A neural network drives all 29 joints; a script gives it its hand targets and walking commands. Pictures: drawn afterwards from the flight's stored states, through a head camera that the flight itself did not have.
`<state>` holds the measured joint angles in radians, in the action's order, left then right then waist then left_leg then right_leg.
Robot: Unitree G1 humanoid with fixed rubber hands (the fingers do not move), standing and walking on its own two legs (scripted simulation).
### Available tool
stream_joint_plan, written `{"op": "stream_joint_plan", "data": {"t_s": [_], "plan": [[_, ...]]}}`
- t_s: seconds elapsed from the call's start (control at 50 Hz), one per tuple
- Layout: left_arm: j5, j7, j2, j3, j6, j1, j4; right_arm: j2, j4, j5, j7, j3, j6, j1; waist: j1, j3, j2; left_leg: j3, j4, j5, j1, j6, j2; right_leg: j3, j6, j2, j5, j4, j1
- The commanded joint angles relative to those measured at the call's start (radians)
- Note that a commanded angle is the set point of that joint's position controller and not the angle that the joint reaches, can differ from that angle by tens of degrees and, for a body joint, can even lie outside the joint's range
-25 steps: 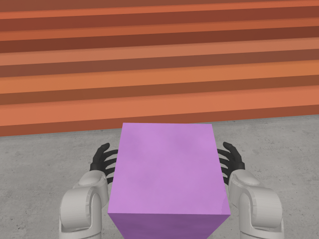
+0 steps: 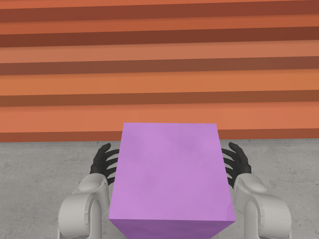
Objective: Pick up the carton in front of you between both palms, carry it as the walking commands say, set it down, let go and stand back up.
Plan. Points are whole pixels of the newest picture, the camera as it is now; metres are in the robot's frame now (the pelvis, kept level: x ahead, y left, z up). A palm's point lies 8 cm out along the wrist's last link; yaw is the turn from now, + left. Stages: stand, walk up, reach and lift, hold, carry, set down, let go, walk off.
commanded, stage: carry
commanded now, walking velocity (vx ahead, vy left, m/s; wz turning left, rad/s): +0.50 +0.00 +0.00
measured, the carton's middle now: (168, 185) +0.25 +0.01 +0.01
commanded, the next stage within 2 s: none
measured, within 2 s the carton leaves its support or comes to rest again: neither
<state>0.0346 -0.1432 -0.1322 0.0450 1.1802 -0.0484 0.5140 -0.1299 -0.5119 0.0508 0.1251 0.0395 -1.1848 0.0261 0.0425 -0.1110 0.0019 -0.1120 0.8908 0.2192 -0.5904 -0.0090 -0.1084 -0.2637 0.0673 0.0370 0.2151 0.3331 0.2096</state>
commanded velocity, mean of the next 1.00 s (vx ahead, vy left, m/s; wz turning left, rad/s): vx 0.50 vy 0.00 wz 0.00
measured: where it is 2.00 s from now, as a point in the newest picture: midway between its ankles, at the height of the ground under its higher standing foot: (183, 90)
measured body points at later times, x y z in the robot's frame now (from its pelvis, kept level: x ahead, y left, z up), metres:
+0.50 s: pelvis +0.34 +0.03 +0.00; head +0.35 +0.04 +0.45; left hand +0.60 +0.16 +0.07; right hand +0.57 -0.14 +0.08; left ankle +0.31 +0.11 -0.75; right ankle +0.38 -0.12 -0.69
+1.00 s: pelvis +0.65 -0.04 -0.01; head +0.71 -0.05 +0.44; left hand +1.02 +0.11 +0.12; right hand +1.02 -0.20 +0.12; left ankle +0.73 +0.10 -0.69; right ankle +0.61 -0.10 -0.75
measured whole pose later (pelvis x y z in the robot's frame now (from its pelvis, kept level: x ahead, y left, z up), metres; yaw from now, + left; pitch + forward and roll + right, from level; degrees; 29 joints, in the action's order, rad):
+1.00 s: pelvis +0.65 -0.04 -0.01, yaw -2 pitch +6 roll +1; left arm -0.04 -0.21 -0.09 0.26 1.16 0.58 0.21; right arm -0.09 -0.24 -0.01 0.19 0.27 -1.18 -0.60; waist 0.05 0.04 0.02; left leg -0.06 0.94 0.22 -0.70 -0.05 -0.08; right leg -0.20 0.07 0.02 0.28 0.43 0.25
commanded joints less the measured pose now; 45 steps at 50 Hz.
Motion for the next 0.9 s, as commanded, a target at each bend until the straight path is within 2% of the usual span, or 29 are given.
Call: {"op": "stream_joint_plan", "data": {"t_s": [0.0, 0.08, 0.14, 0.18, 0.2, 0.22, 0.24, 0.26, 0.28, 0.3, 0.32, 0.34, 0.36, 0.42, 0.48, 0.54, 0.58, 0.62, 0.64, 0.66, 0.68, 0.7, 0.72, 0.74, 0.76, 0.78, 0.8, 0.82, 0.88], "plan": [[-0.317, 0.160, -0.796, -0.685, -0.033, 0.477, 0.152, -0.816, -0.096, -0.232, -0.107, -0.630, 0.038, -0.380, -0.026, -0.149, -0.110, -0.021, -0.184, -0.097, -0.057, 0.004, -0.005, 0.216, 0.064, 0.244, -0.068, -0.190, -0.209], [-0.290, 0.141, -0.739, -0.648, -0.006, 0.409, 0.137, -0.764, -0.115, -0.240, -0.093, -0.624, 0.010, -0.354, -0.021, -0.088, -0.124, -0.080, -0.316, -0.171, -0.028, 0.001, 0.025, 0.141, 0.050, 0.217, -0.237, -0.158, -0.248], [-0.267, 0.121, -0.704, -0.619, 0.016, 0.391, 0.126, -0.722, -0.121, -0.256, -0.088, -0.617, -0.014, -0.359, -0.017, -0.041, -0.145, -0.114, -0.374, -0.172, 0.013, -0.018, 0.032, 0.116, 0.038, 0.220, -0.311, -0.119, -0.278], [-0.259, 0.111, -0.685, -0.612, 0.025, 0.397, 0.128, -0.703, -0.116, -0.264, -0.086, -0.607, -0.023, -0.362, -0.029, -0.072, -0.142, -0.176, -0.412, -0.115, 0.174, -0.035, 0.077, 0.059, 0.015, 0.200, -0.468, 0.026, -0.256], [-0.258, 0.106, -0.679, -0.613, 0.029, 0.399, 0.134, -0.697, -0.106, -0.265, -0.085, -0.599, -0.026, -0.351, -0.042, -0.124, -0.106, -0.210, -0.425, -0.065, 0.349, -0.038, 0.118, 0.011, -0.008, 0.162, -0.526, 0.175, -0.196], [-0.256, 0.102, -0.667, -0.612, 0.033, 0.406, 0.140, -0.694, -0.098, -0.265, -0.085, -0.590, -0.028, -0.332, -0.070, -0.193, -0.053, -0.090, -0.432, -0.008, 0.588, -0.053, 0.039, 0.009, -0.040, 0.136, -0.398, 0.368, -0.035], [-0.262, 0.101, -0.670, -0.618, 0.038, 0.415, 0.169, -0.682, -0.089, -0.265, -0.087, -0.582, -0.022, -0.349, -0.080, -0.285, 0.215, 0.396, -0.553, 0.197, 0.817, -0.190, -0.245, 0.036, -0.097, 0.034, -0.167, 0.702, 0.266], [-0.276, 0.105, -0.681, -0.634, 0.038, 0.437, 0.184, -0.723, -0.084, -0.277, -0.091, -0.594, -0.018, -0.337, -0.072, -0.270, 0.331, 0.641, -0.683, 0.060, 0.878, -0.245, -0.337, 0.124, -0.096, -0.052, 0.249, 0.886, 0.478], [-0.285, 0.111, -0.730, -0.652, 0.029, 0.447, 0.172, -0.759, -0.116, -0.294, -0.100, -0.605, -0.014, -0.361, -0.067, -0.261, 0.234, 0.536, -0.655, -0.089, 0.857, -0.238, -0.331, 0.219, -0.070, 0.012, 0.258, 0.987, 0.521], [-0.287, 0.122, -0.780, -0.656, 0.019, 0.452, 0.167, -0.810, -0.130, -0.306, -0.109, -0.625, -0.005, -0.381, -0.069, -0.275, 0.140, 0.448, -0.629, -0.172, 0.812, -0.217, -0.307, 0.243, -0.049, 0.053, 0.219, 0.999, 0.523], [-0.288, 0.132, -0.828, -0.660, 0.007, 0.462, 0.159, -0.851, -0.146, -0.314, -0.118, -0.644, 0.008, -0.416, -0.065, -0.260, 0.053, 0.358, -0.632, -0.192, 0.738, -0.178, -0.290, 0.263, -0.041, 0.093, 0.155, 0.932, 0.498], [-0.287, 0.140, -0.863, -0.666, -0.006, 0.466, 0.154, -0.882, -0.158, -0.319, -0.125, -0.660, 0.019, -0.440, -0.060, -0.249, 0.030, 0.275, -0.660, -0.151, 0.660, -0.142, -0.267, 0.265, -0.038, 0.112, 0.096, 0.839, 0.450], [-0.282, 0.143, -0.882, -0.671, -0.018, 0.463, 0.153, -0.897, -0.166, -0.324, -0.131, -0.673, 0.028, -0.451, -0.058, -0.247, 0.057, 0.214, -0.682, -0.119, 0.621, -0.122, -0.245, 0.237, -0.039, 0.103, 0.070, 0.769, 0.410], [-0.257, 0.136, -0.880, -0.673, -0.042, 0.429, 0.151, -0.872, -0.173, -0.329, -0.143, -0.685, 0.042, -0.428, -0.057, -0.211, 0.112, 0.104, -0.727, -0.089, 0.604, -0.117, -0.210, 0.174, -0.060, 0.084, 0.017, 0.583, 0.397], [-0.244, 0.118, -0.825, -0.663, -0.043, 0.432, 0.162, -0.803, -0.168, -0.322, -0.140, -0.672, 0.041, -0.417, -0.059, -0.156, 0.131, 0.014, -0.724, -0.162, 0.618, -0.116, -0.164, 0.119, -0.073, 0.067, -0.073, 0.376, 0.408], [-0.254, 0.095, -0.732, -0.647, -0.028, 0.489, 0.180, -0.704, -0.159, -0.310, -0.113, -0.633, 0.030, -0.447, -0.065, -0.108, 0.150, -0.043, -0.688, -0.226, 0.616, -0.116, -0.136, 0.071, -0.061, 0.035, -0.142, 0.270, 0.378], [-0.274, 0.077, -0.656, -0.627, -0.014, 0.576, 0.180, -0.632, -0.147, -0.304, -0.084, -0.600, 0.020, -0.511, -0.066, -0.078, 0.159, -0.051, -0.671, -0.215, 0.608, -0.109, -0.143, 0.073, -0.044, 0.040, -0.179, 0.234, 0.346], [-0.284, 0.053, -0.571, -0.585, -0.001, 0.663, 0.149, -0.556, -0.118, -0.293, -0.049, -0.561, 0.008, -0.600, -0.069, -0.077, 0.163, -0.068, -0.604, -0.245, 0.596, -0.098, -0.145, 0.056, -0.023, 0.033, -0.153, 0.222, 0.263], [-0.281, 0.040, -0.529, -0.556, 0.004, 0.693, 0.116, -0.517, -0.095, -0.287, -0.031, -0.541, 0.002, -0.651, -0.037, -0.105, 0.146, -0.102, -0.500, -0.318, 0.568, -0.082, -0.124, 0.016, -0.015, 0.000, -0.110, 0.210, 0.152], [-0.275, 0.024, -0.482, -0.521, 0.009, 0.706, 0.075, -0.477, -0.077, -0.281, -0.011, -0.526, -0.004, -0.688, -0.003, -0.158, 0.085, -0.143, -0.316, -0.386, 0.515, -0.056, -0.069, -0.020, -0.012, -0.053, -0.026, 0.197, -0.014], [-0.265, 0.008, -0.446, -0.487, 0.013, 0.735, 0.033, -0.437, -0.043, -0.274, 0.010, -0.501, -0.012, -0.747, 0.033, -0.218, -0.033, -0.140, -0.068, -0.261, 0.386, -0.028, -0.027, 0.124, -0.008, 0.040, 0.073, 0.155, -0.182], [-0.258, -0.010, -0.386, -0.446, 0.012, 0.790, 0.000, -0.429, -0.023, -0.278, 0.027, -0.489, -0.020, -0.792, 0.020, -0.294, -0.304, -0.086, 0.246, 0.032, 0.110, 0.016, 0.103, 0.652, 0.130, 0.309, 0.267, -0.003, -0.352], [-0.270, -0.024, -0.402, -0.438, 0.015, 0.821, -0.034, -0.419, 0.003, -0.282, 0.043, -0.462, -0.021, -0.841, 0.036, -0.269, -0.335, 0.026, 0.403, 0.285, -0.075, -0.004, 0.139, 0.799, 0.177, 0.351, 0.185, -0.098, -0.404], [-0.284, -0.029, -0.419, -0.431, 0.013, 0.882, -0.036, -0.451, 0.040, -0.283, 0.056, -0.446, -0.018, -0.888, 0.016, -0.286, -0.276, 0.096, 0.493, 0.272, -0.123, -0.041, 0.081, 0.704, 0.173, 0.344, 0.052, -0.050, -0.402], [-0.297, -0.030, -0.459, -0.431, 0.007, 0.936, -0.049, -0.479, 0.064, -0.277, 0.064, -0.419, -0.013, -0.927, 0.017, -0.297, -0.171, 0.113, 0.500, 0.218, -0.142, -0.059, 0.051, 0.614, 0.158, 0.320, -0.065, -0.007, -0.377], [-0.313, -0.025, -0.500, -0.435, -0.004, 1.005, -0.053, -0.508, 0.088, -0.273, 0.067, -0.401, -0.005, -0.965, 0.014, -0.295, -0.095, 0.124, 0.444, 0.159, -0.134, -0.066, 0.018, 0.532, 0.137, 0.301, -0.142, 0.005, -0.330], [-0.324, -0.018, -0.537, -0.439, -0.015, 1.074, -0.059, -0.537, 0.115, -0.266, 0.065, -0.387, 0.002, -1.005, 0.007, -0.303, -0.080, 0.132, 0.383, 0.109, -0.096, -0.066, 0.001, 0.466, 0.112, 0.281, -0.169, -0.004, -0.285], [-0.333, -0.011, -0.567, -0.442, -0.025, 1.128, -0.068, -0.559, 0.131, -0.257, 0.062, -0.382, 0.010, -1.046, 0.004, -0.318, -0.092, 0.116, 0.350, 0.084, -0.071, -0.061, 0.007, 0.423, 0.106, 0.273, -0.203, -0.009, -0.269], [-0.343, 0.005, -0.612, -0.440, -0.046, 1.232, -0.114, -0.601, 0.187, -0.240, 0.055, -0.380, 0.030, -1.140, -0.001, -0.329, -0.101, 0.086, 0.230, 0.054, -0.104, -0.044, 0.022, 0.343, 0.128, 0.254, -0.254, -0.011, -0.281]]}}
